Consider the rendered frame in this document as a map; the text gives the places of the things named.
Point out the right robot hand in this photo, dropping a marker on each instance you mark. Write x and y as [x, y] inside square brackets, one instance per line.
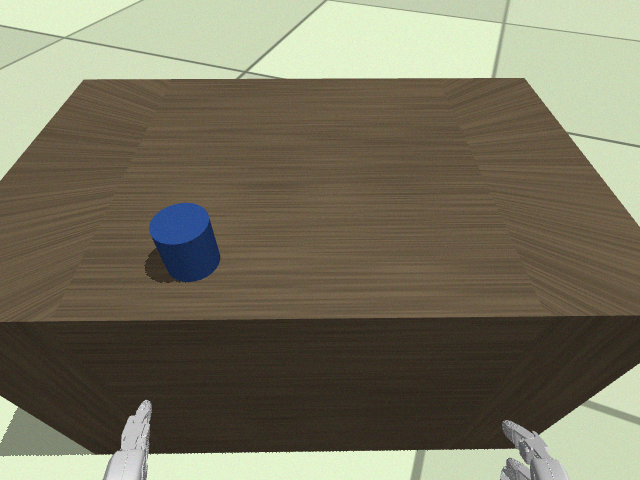
[534, 452]

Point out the can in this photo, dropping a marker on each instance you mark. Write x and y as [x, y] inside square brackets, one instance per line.
[185, 240]

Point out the left robot hand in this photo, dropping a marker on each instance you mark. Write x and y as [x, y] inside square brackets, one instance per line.
[130, 462]

